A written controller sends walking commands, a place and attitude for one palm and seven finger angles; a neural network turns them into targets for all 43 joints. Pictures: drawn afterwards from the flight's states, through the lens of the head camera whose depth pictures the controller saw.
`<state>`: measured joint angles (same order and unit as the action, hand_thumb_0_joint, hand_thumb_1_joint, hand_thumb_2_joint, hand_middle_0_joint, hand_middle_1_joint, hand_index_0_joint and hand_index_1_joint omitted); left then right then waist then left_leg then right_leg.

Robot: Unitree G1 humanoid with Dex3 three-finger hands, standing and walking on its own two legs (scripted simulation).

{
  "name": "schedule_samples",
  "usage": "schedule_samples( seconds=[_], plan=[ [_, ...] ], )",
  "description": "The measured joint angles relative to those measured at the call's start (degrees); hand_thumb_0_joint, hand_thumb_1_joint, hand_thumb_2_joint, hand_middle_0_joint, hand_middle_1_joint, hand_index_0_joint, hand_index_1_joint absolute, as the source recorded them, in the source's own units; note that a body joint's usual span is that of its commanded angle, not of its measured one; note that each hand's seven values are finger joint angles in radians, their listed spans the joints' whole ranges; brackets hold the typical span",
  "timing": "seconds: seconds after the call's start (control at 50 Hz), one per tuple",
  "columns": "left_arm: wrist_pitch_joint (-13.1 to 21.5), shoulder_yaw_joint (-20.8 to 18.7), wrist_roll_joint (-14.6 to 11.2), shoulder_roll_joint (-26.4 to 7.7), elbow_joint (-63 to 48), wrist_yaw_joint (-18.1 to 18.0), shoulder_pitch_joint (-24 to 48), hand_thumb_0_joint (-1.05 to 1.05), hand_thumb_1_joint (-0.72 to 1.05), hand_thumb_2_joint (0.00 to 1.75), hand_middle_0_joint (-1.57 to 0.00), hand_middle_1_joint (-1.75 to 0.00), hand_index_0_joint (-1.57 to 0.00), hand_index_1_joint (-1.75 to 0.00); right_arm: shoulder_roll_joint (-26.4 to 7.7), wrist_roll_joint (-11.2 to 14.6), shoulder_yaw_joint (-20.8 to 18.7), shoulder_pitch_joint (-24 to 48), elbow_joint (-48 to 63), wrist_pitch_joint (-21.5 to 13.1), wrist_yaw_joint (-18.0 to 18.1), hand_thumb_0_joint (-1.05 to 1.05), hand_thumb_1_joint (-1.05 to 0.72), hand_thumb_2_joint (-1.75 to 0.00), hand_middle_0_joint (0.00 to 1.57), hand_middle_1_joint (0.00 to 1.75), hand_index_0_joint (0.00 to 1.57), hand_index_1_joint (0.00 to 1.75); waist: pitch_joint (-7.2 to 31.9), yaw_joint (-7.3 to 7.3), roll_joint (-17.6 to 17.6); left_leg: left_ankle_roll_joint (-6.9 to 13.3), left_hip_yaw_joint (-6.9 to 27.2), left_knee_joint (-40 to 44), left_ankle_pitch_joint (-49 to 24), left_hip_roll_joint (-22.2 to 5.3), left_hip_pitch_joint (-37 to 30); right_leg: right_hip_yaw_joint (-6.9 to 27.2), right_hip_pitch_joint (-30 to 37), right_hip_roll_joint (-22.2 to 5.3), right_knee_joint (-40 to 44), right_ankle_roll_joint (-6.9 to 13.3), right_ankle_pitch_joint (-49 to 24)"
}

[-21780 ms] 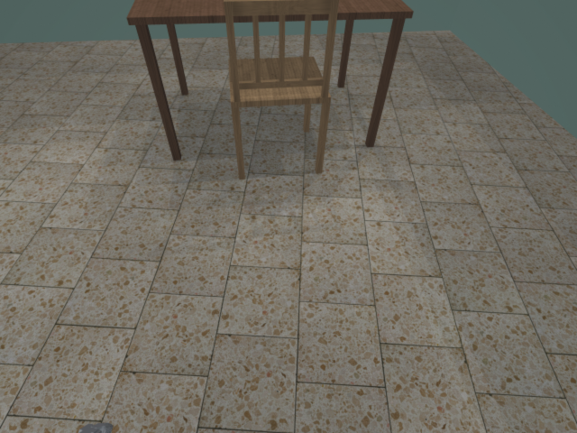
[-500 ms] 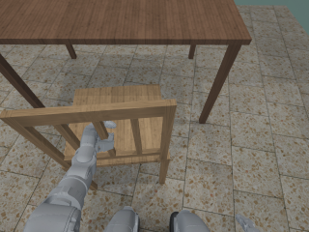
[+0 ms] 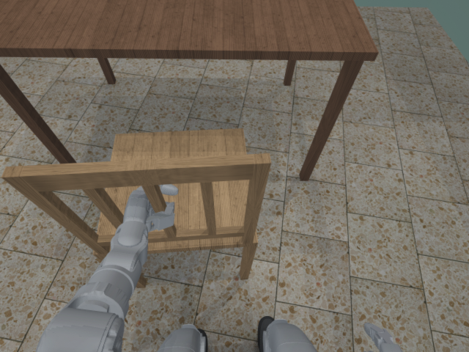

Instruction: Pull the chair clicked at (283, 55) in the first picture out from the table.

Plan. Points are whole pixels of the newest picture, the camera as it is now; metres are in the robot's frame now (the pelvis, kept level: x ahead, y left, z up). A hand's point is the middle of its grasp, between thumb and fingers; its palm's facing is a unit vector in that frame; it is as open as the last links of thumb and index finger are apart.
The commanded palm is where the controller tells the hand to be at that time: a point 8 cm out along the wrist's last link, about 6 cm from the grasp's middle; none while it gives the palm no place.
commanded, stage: step backward, pulling the chair out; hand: left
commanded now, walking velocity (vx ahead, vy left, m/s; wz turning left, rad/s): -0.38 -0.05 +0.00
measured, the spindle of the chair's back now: (162, 212) +0.39 +0.15 -0.09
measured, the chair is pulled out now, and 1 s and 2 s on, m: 0.29 0.41 0.56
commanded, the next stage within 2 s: stop walking, hand still on the chair in 1.84 s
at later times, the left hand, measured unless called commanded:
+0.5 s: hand (163, 235) +0.32 +0.13 -0.06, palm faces -0.01 -0.98 -0.18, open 5.4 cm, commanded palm +0.33 +0.18 -0.06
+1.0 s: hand (158, 277) +0.24 +0.13 -0.06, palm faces -0.03 -0.98 -0.19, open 5.4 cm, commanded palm +0.25 +0.18 -0.05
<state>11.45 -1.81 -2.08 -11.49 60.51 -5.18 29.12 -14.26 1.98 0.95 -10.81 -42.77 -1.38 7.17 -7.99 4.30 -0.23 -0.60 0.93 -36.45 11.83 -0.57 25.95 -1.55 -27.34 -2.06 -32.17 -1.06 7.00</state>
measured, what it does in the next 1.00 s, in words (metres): walks backwards: right foot, then left foot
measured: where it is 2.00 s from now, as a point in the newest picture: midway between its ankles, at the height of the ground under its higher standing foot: outside the picture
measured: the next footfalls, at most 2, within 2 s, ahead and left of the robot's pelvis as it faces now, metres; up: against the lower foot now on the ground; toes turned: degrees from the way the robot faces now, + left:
right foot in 0.12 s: +0.12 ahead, -0.14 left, +0.00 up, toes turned -2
left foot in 0.38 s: +0.01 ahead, +0.13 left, +0.00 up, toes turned +0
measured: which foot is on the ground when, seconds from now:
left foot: down 0.00-0.22, up 0.24-0.36, down 0.38-1.00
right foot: down 0.00-0.04, up 0.06-0.10, down 0.12-0.42, up 0.44-0.52, down 0.54-0.84, up 0.86-0.96, down 0.98-1.00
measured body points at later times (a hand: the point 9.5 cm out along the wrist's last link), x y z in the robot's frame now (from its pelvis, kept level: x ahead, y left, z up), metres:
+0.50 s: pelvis -0.04 +0.00 +0.00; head +0.04 +0.01 +0.44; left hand +0.32 +0.19 -0.04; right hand +0.03 -0.27 -0.12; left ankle -0.01 +0.12 -0.72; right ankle +0.04 -0.14 -0.71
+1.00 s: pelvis -0.12 +0.00 +0.00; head -0.04 +0.00 +0.45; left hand +0.24 +0.19 -0.04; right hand -0.04 -0.26 -0.12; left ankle -0.03 +0.13 -0.72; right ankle -0.09 -0.14 -0.72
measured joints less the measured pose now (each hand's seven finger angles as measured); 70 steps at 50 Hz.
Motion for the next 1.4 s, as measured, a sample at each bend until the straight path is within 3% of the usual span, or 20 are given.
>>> schedule_samples(
  seconds=[0.08, 0.18, 0.22, 0.28, 0.34, 0.4, 0.42, 0.48, 0.58, 0.68, 0.76, 0.84, 0.92, 1.0, 1.08, 1.16, 1.2, 1.24, 1.34, 1.4],
  plan=[
    [0.5, 1.1, -0.1, 0.1, -0.3, 0.3, -1.1, 0.06, 0.67, 0.80, -0.31, -1.23, -0.50, -1.45, -0.1, -0.1, -0.1, -2.1, 0.4, -0.2, 0.3, 0.01, -0.90, -0.90, 0.20, 0.30, 0.21, 0.30, 0.5, -1.44, 0.0, 0.4, -0.9, 0.9, -0.2, -0.7, -0.2, 0.5, -0.8, 0.5, -2.4, 0.5, 6.6],
    [0.3, 0.7, 0.0, -1.1, 0.7, 1.2, -0.1, 0.06, 0.66, 0.82, -0.32, -1.23, -0.50, -1.45, 1.4, -0.4, 0.1, -2.8, -0.8, -0.8, 0.0, 0.01, -0.90, -0.90, 0.20, 0.30, 0.21, 0.30, -0.1, -2.51, -0.6, -0.4, -0.6, -1.4, 0.3, -1.2, 0.4, 0.7, 0.4, 0.9, -3.2, 0.4, 1.4],
    [0.4, 0.1, -0.2, -1.4, 0.8, 1.3, 0.1, 0.06, 0.66, 0.82, -0.34, -1.23, -0.50, -1.45, 1.6, -0.2, 0.1, -2.6, -0.9, -0.9, -0.2, 0.01, -0.90, -0.90, 0.20, 0.30, 0.21, 0.30, -0.1, -2.31, -0.2, -0.7, -0.3, -3.0, 1.5, -1.4, 1.6, 0.4, -0.7, 1.1, -4.7, 0.7, 2.5],
    [0.9, -1.1, -0.3, -1.1, 1.0, 0.7, -0.3, 0.06, 0.65, 0.83, -0.35, -1.22, -0.50, -1.45, 0.9, 0.0, -0.1, -1.8, -1.7, -1.2, -0.5, 0.01, -0.90, -0.90, 0.20, 0.30, 0.21, 0.30, 0.0, -1.21, 0.1, -1.0, 0.8, -8.7, 10.8, 0.3, 3.3, 0.3, -1.4, 0.4, -4.6, 1.1, 2.2],
    [0.7, -1.4, 0.0, 0.0, 1.3, 0.2, -0.2, 0.06, 0.66, 0.82, -0.34, -1.22, -0.50, -1.45, -0.4, -0.1, -0.1, -1.5, -2.9, -1.3, -0.6, 0.01, -0.90, -0.90, 0.20, 0.30, 0.21, 0.30, 0.3, -0.33, 0.0, -1.1, 1.3, -10.7, 15.3, 1.8, 0.9, 0.3, -1.0, -0.8, -2.3, 0.5, 0.6],
    [-0.7, -0.1, 0.6, 0.8, 1.1, 0.2, 0.9, 0.06, 0.67, 0.81, -0.32, -1.24, -0.50, -1.45, -1.7, -0.1, 0.0, -2.2, -3.2, -1.3, -0.3, 0.01, -0.90, -0.90, 0.20, 0.30, 0.21, 0.30, 0.8, 0.16, -0.2, -0.1, 0.7, -0.9, 4.3, 1.3, -3.3, -0.5, -1.3, -2.0, -1.0, -0.5, -0.5],
    [-1.1, 0.5, 0.6, 0.7, 0.8, 0.3, 1.3, 0.06, 0.67, 0.81, -0.31, -1.24, -0.50, -1.45, -1.7, -0.1, -0.2, -2.2, -3.0, -1.0, -0.1, 0.01, -0.90, -0.90, 0.20, 0.30, 0.21, 0.30, 0.4, -0.42, -0.8, 0.3, 0.1, -0.6, 2.4, 1.5, -3.4, -0.1, -1.4, -2.2, -1.0, -0.5, -0.5],
    [-1.8, 1.4, -0.1, 0.5, 0.1, 0.4, 1.3, 0.07, 0.68, 0.80, -0.30, -1.25, -0.50, -1.45, -1.1, -0.5, -0.5, -2.7, -1.6, -0.3, 0.0, 0.01, -0.90, -0.90, 0.20, 0.30, 0.21, 0.30, -0.2, -1.89, -0.9, 0.7, -0.9, -0.6, 4.0, 0.8, -3.6, 0.7, -1.6, -1.2, -5.0, 0.4, 6.6],
    [-0.8, 0.4, -0.2, -0.3, 1.3, 1.1, 1.8, 0.07, 0.68, 0.80, -0.30, -1.24, -0.50, -1.45, 1.0, -1.0, -0.3, -2.1, -1.8, -1.0, -1.0, 0.01, -0.90, -0.90, 0.20, 0.30, 0.21, 0.30, -0.6, -3.11, 0.4, -0.5, -0.6, -1.4, 4.3, -1.7, -2.5, 0.4, 3.5, 1.1, -2.0, 0.2, 5.3],
    [0.0, -2.2, -0.3, -1.3, 2.5, 0.9, 2.7, 0.07, 0.67, 0.81, -0.32, -1.22, -0.50, -1.45, 1.6, -0.5, -0.2, 0.5, -1.4, -1.1, -0.9, 0.01, -0.90, -0.90, 0.20, 0.30, 0.21, 0.30, -1.6, -1.12, 1.3, -1.6, 0.2, -1.5, 3.1, -2.5, -0.8, -0.2, 2.3, 2.0, -1.1, 1.0, 2.8],
    [-0.6, -2.4, -0.1, -0.4, 2.3, 0.2, 2.5, 0.07, 0.67, 0.80, -0.32, -1.22, -0.50, -1.45, -0.5, -0.2, -0.5, 1.0, -1.6, -0.7, -0.3, 0.01, -0.90, -0.90, 0.21, 0.30, 0.21, 0.30, -1.2, 0.36, 1.4, -1.7, 1.6, -5.1, 12.2, -0.3, -0.1, -0.1, 1.3, 0.8, -1.0, 0.5, 1.7],
    [-2.2, -0.5, 0.2, 0.2, 0.5, 0.1, 1.8, 0.06, 0.68, 0.78, -0.30, -1.24, -0.50, -1.45, -2.1, -0.2, -0.6, 0.0, -1.2, 0.2, 0.2, 0.01, -0.90, -0.90, 0.20, 0.30, 0.21, 0.30, -1.3, 0.11, -0.1, 0.0, -0.4, 0.5, -1.4, 0.2, -1.8, 0.7, 1.0, -0.6, -1.0, -0.5, 1.7],
    [-2.4, 1.3, -0.5, 0.3, -0.5, 0.5, 0.5, 0.06, 0.68, 0.78, -0.28, -1.25, -0.50, -1.45, -1.4, -0.6, -1.0, -2.0, 0.2, 0.3, 0.0, 0.01, -0.90, -0.90, 0.20, 0.30, 0.21, 0.30, -1.0, -1.75, 0.8, 0.7, -0.6, 0.6, 0.1, -1.5, -1.2, 0.6, 1.3, 1.2, -7.5, 0.9, 13.1],
    [-1.1, 1.2, -0.3, -0.3, 0.6, 1.3, 0.6, 0.06, 0.68, 0.79, -0.29, -1.26, -0.50, -1.45, 0.4, -0.9, -0.4, -2.7, -0.9, -1.3, -0.9, 0.01, -0.90, -0.90, 0.20, 0.30, 0.21, 0.30, -0.6, -3.67, 1.6, -0.3, -0.3, -0.2, -0.6, -3.4, 0.4, 0.5, 7.3, 2.5, -0.9, 0.5, 6.6],
    [0.1, -0.8, -0.4, -1.1, 2.0, 1.5, 1.2, 0.06, 0.67, 0.81, -0.32, -1.24, -0.50, -1.45, 1.5, -0.6, -0.1, -0.9, -1.7, -1.9, -1.0, 0.01, -0.90, -0.90, 0.20, 0.30, 0.21, 0.30, -1.7, -2.86, 2.7, -1.2, 0.3, 0.4, -2.5, -4.5, 1.3, 0.0, 6.1, 3.6, -1.1, 0.5, 5.2],
    [0.9, -2.1, -0.4, -1.1, 3.1, 0.9, 0.2, 0.06, 0.66, 0.82, -0.34, -1.23, -0.50, -1.45, 0.6, -0.4, -0.2, -0.2, -2.7, -1.9, -0.5, 0.01, -0.90, -0.90, 0.21, 0.30, 0.21, 0.30, -0.8, -1.20, 2.0, -1.3, 1.0, -3.0, 5.6, -2.0, 1.3, 0.8, 4.2, 2.1, -2.8, 0.4, 5.3],
    [0.8, -2.3, 0.1, -0.6, 3.4, 0.6, 0.1, 0.06, 0.66, 0.81, -0.33, -1.23, -0.50, -1.45, -0.3, -0.4, -0.3, -0.3, -3.2, -1.9, -0.2, 0.01, -0.90, -0.90, 0.21, 0.30, 0.21, 0.30, -0.4, -0.45, 1.6, -0.9, 0.9, -1.3, 3.1, -0.9, 0.7, 1.0, 3.8, 1.1, -3.0, -0.2, 4.9],
    [0.6, -1.7, 0.4, -0.3, 3.4, 0.5, 0.1, 0.05, 0.66, 0.81, -0.33, -1.23, -0.50, -1.45, -1.2, -0.4, -0.4, -0.9, -3.2, -1.9, 0.1, 0.01, -0.90, -0.90, 0.20, 0.30, 0.21, 0.30, -0.3, -0.60, 1.4, -0.2, 0.3, 0.7, -3.5, -0.9, 0.3, 1.2, 3.6, 0.8, -3.2, -0.7, 4.5],
    [-0.4, -0.5, -0.4, -1.1, 2.4, 0.7, 0.4, 0.05, 0.67, 0.80, -0.31, -1.25, -0.50, -1.45, -0.7, -0.8, -0.6, -1.8, -1.8, -2.5, -0.2, 0.01, -0.90, -0.90, 0.20, 0.30, 0.21, 0.30, -0.8, -2.11, 1.8, 0.0, 0.4, 1.0, -3.7, -2.8, 1.2, 1.1, 2.4, 2.7, -8.1, 1.2, 16.0],
    [-0.5, -0.7, -0.7, -1.8, 2.1, 1.2, 0.6, 0.06, 0.67, 0.80, -0.32, -1.25, -0.50, -1.45, 0.2, -1.0, -0.3, -2.0, -1.4, -3.3, -0.7, 0.01, -0.90, -0.90, 0.20, 0.30, 0.21, 0.30, -1.5, -2.99, 2.7, -0.8, 1.4, 0.8, -4.6, -4.5, 2.0, 0.3, 5.3, 3.7, -4.3, 1.1, 13.6]
  ],
)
